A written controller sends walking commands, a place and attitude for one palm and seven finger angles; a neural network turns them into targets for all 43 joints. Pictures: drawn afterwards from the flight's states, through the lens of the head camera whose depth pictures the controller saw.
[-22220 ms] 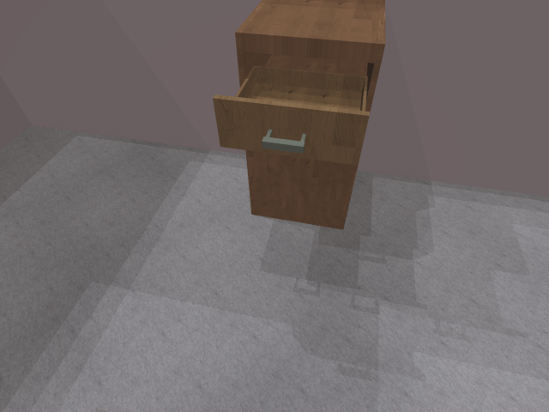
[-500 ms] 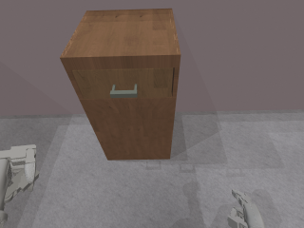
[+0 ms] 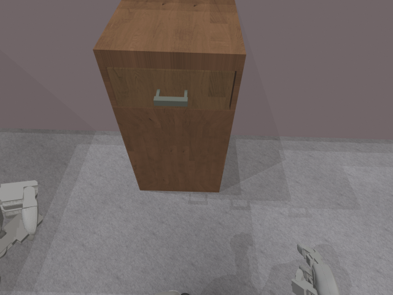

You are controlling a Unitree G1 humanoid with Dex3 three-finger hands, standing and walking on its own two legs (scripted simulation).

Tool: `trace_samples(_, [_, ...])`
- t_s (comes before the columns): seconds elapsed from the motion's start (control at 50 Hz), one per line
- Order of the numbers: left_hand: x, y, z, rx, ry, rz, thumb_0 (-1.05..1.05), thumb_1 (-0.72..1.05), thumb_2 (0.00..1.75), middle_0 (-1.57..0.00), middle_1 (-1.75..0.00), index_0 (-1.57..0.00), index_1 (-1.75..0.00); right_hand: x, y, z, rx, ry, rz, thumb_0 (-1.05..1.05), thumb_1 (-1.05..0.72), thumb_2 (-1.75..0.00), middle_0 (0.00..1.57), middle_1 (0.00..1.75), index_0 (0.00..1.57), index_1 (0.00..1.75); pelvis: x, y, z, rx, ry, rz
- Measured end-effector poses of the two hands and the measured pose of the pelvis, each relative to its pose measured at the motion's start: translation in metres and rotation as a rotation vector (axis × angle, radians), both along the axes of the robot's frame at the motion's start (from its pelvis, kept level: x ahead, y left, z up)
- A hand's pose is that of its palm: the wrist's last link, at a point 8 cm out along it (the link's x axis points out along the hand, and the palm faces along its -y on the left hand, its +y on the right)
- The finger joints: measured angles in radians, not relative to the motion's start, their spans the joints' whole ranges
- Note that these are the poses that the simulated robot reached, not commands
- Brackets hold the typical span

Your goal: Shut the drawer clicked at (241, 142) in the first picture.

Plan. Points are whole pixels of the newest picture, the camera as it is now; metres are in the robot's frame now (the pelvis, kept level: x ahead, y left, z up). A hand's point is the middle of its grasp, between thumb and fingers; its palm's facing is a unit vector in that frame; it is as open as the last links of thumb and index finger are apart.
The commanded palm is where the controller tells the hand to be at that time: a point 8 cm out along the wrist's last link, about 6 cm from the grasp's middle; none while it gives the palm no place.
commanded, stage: step back with the hand held close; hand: left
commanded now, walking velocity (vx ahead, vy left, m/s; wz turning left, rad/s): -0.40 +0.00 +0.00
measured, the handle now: (171, 97) +0.71 +0.13 -0.04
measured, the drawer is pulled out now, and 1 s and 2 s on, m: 0.00 0.00 0.00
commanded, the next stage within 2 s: stop stepping back and stand still in 0.74 s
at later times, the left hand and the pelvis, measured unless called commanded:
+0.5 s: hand (35, 262) +0.14 +0.21 +0.16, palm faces +0.17 -0.84 -0.51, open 3.2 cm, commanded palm +0.06 +0.27 +0.18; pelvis -0.08 +0.00 -0.01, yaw -2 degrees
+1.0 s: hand out of the picture -0.02 +0.23 +0.17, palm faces +0.21 -0.81 -0.54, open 3.2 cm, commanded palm -0.07 +0.28 +0.18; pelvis -0.21 +0.01 +0.00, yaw -3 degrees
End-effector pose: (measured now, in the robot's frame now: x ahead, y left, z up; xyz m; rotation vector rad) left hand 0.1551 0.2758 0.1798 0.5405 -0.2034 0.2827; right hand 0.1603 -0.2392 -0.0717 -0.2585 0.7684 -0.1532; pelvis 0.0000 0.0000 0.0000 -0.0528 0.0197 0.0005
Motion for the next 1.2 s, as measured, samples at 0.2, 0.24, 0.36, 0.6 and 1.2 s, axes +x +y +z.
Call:
trace_samples(0.2, [-0.003, 0.016, 0.0, 0.034, -0.041, -0.023, 0.01, 0.88, 0.9, -1.4, -1.6, -1.41, -1.59, -0.02, 0.005, 0.004, -0.049, 0.022, -0.006, 0.01, -0.91, -0.9, 0.21, 0.3, 0.21, 0.3, -0.013, 0.008, -0.001, -0.018, 0.011, 0.027])
trace_samples(0.24, [-0.007, 0.018, 0.005, 0.053, -0.05, -0.02, 0.01, 0.88, 0.9, -1.4, -1.6, -1.41, -1.59, -0.02, 0.008, 0.004, -0.045, 0.02, 0.009, 0.01, -0.91, -0.9, 0.21, 0.3, 0.21, 0.3, -0.015, 0.008, -0.001, -0.019, 0.035, 0.03])
trace_samples(0.36, [-0.021, 0.009, 0.005, 0.046, -0.04, -0.057, 0.01, 0.89, 0.9, -1.4, -1.6, -1.41, -1.59, -0.016, 0.014, 0.0, -0.014, 0.012, 0.06, 0.01, -0.9, -0.9, 0.21, 0.3, 0.21, 0.3, -0.034, 0.003, -0.003, 0.015, 0.109, -0.029])
trace_samples(0.6, [-0.092, -0.01, 0.009, 0.062, 0.009, -0.127, 0.01, 0.88, 0.9, -1.4, -1.6, -1.41, -1.59, -0.085, 0.002, 0.004, 0.035, -0.021, 0.005, 0.01, -0.91, -0.9, 0.21, 0.3, 0.21, 0.3, -0.099, -0.007, -0.003, 0.008, 0.035, -0.018])
trace_samples(1.2, [-0.238, 0.04, -0.013, -0.109, -0.089, 0.064, 0.01, 0.89, 0.9, -1.41, -1.6, -1.41, -1.59, -0.299, 0.013, -0.007, -0.07, 0.045, -0.094, 0.01, -0.9, -0.9, 0.21, 0.3, 0.21, 0.3, -0.237, 0.036, -0.003, 0.03, -0.023, -0.012])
